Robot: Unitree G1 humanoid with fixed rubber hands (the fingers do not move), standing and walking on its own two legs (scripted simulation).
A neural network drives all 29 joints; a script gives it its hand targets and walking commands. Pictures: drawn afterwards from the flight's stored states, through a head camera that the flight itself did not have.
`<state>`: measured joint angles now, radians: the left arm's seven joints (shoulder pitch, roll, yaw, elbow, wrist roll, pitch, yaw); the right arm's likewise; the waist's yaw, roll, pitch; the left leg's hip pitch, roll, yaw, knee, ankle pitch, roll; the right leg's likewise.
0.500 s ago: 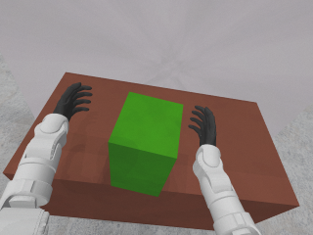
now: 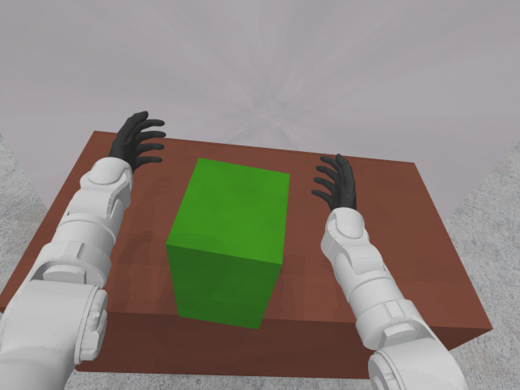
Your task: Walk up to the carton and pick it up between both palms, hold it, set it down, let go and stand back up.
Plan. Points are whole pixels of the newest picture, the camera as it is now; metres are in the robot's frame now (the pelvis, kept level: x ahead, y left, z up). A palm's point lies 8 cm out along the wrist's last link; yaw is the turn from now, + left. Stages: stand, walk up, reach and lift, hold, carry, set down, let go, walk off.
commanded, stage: reach and lift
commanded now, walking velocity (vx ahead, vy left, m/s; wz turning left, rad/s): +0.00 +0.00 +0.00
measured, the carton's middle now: (230, 249) +0.40 +0.03 -0.07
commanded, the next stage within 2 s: none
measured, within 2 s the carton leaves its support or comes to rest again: neither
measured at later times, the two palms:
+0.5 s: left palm (120, 200) +0.44 +0.23 +0.02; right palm (316, 245) +0.37 -0.12 +0.01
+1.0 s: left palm (142, 219) +0.43 +0.20 -0.03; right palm (310, 252) +0.37 -0.11 -0.02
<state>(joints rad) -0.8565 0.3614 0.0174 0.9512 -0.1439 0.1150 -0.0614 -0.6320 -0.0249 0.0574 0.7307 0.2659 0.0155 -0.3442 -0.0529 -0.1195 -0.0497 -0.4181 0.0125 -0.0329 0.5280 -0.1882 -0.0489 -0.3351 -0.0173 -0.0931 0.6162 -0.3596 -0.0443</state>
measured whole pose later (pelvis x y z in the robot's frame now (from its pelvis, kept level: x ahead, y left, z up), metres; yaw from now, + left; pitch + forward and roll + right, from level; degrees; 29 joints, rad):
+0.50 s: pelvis +0.01 +0.05 -0.02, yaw -3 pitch +15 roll -4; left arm -0.87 0.27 0.02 1.35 -0.14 -0.31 0.01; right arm -0.66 0.00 -0.09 1.25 0.16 -0.39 -0.22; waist -0.05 -0.05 -0.17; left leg -0.74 0.06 -0.04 0.79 -0.31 -0.02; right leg -0.56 0.03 -0.09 0.67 -0.36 -0.01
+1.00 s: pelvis +0.02 +0.07 -0.03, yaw -4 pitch +20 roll -6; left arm -0.76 0.15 0.02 1.28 -0.02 -0.45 0.09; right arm -0.67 -0.03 -0.17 1.34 0.07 -0.60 -0.14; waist -0.05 0.01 -0.19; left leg -0.88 0.06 -0.04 0.85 -0.33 -0.01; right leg -0.67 0.03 -0.09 0.67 -0.36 0.01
